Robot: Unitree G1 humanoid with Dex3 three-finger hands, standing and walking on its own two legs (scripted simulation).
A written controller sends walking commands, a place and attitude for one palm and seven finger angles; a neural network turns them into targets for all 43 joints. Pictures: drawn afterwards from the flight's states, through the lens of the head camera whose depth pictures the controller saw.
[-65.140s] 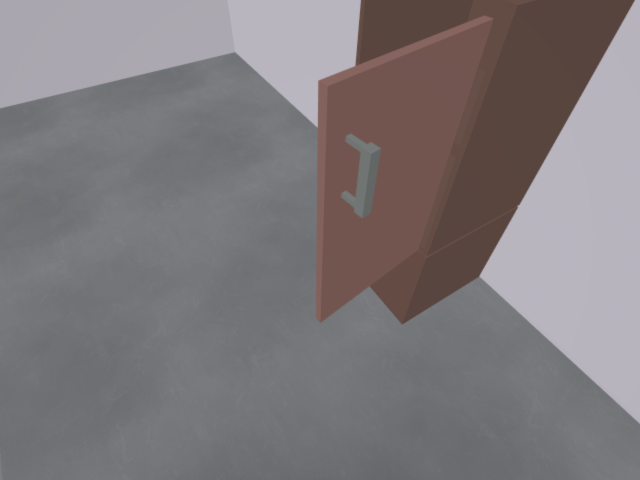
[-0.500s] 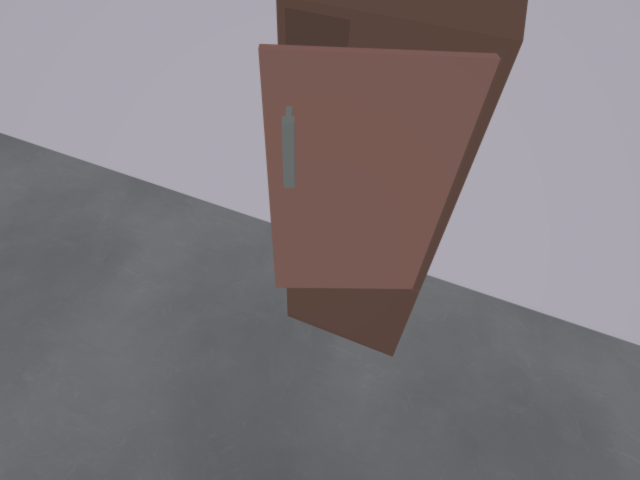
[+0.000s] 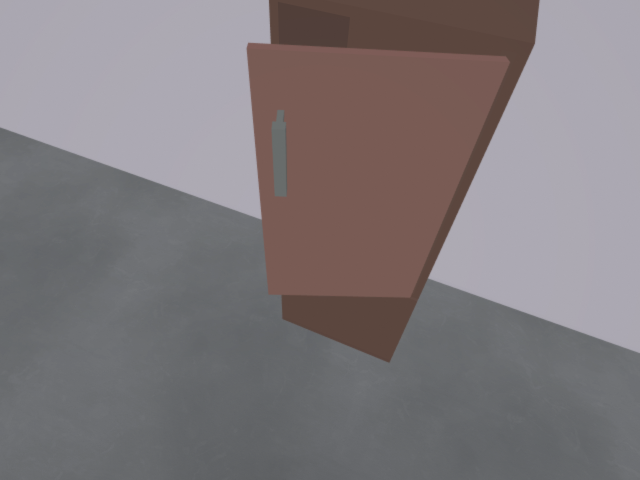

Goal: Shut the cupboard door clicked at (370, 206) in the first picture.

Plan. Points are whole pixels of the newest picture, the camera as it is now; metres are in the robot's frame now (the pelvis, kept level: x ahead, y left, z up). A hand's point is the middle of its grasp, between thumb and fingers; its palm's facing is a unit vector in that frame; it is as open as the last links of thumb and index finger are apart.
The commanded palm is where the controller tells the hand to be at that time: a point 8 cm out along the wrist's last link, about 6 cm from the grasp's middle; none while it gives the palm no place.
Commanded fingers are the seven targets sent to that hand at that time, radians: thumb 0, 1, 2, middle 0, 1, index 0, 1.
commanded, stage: shuffle to correct the standing spot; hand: left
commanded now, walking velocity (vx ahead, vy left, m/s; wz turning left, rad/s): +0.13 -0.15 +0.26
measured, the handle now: (280, 154) +0.55 +0.10 +0.10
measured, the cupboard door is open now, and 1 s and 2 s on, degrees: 23 23 23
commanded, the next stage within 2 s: come to a stop and stand still in 0.56 s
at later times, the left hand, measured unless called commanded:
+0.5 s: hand out of the picture +0.10 +0.14 -0.17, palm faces +0.08 -0.99 -0.15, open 7.3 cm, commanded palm none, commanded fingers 0.00 0.90 0.90 -0.20 -0.30 -0.20 -0.30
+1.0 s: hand (275, 477) +0.16 +0.07 -0.18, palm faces +0.12 -0.98 -0.17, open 7.3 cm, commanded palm none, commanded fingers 0.00 0.90 0.90 -0.20 -0.30 -0.20 -0.30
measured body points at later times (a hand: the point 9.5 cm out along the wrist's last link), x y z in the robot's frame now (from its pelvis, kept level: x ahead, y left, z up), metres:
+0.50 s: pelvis +0.08 -0.03 +0.01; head +0.12 -0.01 +0.46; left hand +0.09 +0.20 -0.16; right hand +0.11 -0.26 -0.14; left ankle +0.06 +0.09 -0.73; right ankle +0.10 -0.19 -0.67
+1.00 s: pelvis +0.13 -0.11 +0.00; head +0.15 -0.09 +0.45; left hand +0.16 +0.12 -0.16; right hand +0.20 -0.34 -0.14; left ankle +0.13 -0.02 -0.73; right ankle +0.16 -0.22 -0.73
